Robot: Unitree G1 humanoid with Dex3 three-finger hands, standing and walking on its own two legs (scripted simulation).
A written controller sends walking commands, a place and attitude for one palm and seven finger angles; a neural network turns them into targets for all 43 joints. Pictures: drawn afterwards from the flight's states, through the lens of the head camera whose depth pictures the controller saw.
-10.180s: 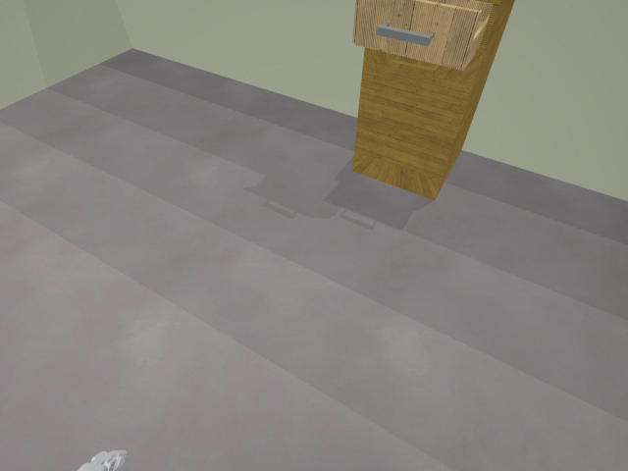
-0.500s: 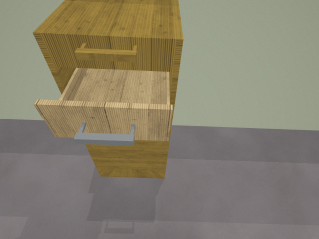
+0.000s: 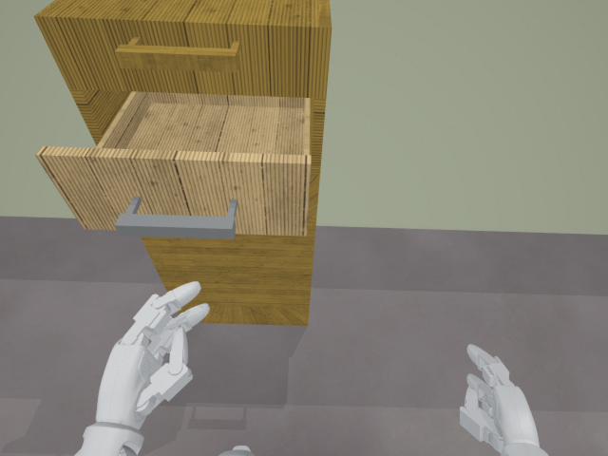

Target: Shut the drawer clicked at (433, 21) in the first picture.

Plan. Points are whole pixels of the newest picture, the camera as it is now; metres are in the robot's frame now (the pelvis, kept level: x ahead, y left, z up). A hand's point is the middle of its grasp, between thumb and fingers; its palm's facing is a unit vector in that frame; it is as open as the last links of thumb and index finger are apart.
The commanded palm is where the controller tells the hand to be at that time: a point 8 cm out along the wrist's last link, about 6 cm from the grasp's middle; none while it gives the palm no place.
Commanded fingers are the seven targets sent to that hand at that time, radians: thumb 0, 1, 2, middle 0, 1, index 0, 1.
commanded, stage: raise the hand and make a fist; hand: left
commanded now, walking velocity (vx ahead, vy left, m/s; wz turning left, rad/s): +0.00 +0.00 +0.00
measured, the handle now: (181, 215) +0.44 +0.21 +0.06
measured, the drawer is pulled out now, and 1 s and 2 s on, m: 0.17 0.17 0.17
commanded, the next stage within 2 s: bring the fist close to the handle in 1.56 s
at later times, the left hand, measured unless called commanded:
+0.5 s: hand (156, 341) +0.24 +0.18 +0.07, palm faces +0.02 -1.00 -0.04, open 3.8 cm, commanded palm +0.19 +0.23 +0.08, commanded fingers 0.00 0.90 0.90 -1.06 -1.23 -1.06 -1.23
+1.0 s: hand (159, 317) +0.24 +0.16 +0.13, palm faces +0.00 -1.00 -0.04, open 3.2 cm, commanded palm +0.21 +0.21 +0.14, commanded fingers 0.00 0.90 0.90 -1.40 -1.60 -1.40 -1.60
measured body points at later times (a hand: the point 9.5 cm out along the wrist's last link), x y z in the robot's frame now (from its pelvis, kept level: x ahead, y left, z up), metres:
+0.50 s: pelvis +0.00 -0.01 +0.01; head +0.04 -0.03 +0.46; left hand +0.23 +0.24 +0.08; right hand +0.14 -0.26 -0.09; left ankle +0.04 +0.12 -0.69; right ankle +0.00 -0.11 -0.69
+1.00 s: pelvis +0.02 +0.02 +0.02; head +0.02 +0.01 +0.47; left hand +0.23 +0.22 +0.14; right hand +0.23 -0.17 -0.03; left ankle +0.04 +0.12 -0.69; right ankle +0.00 -0.11 -0.69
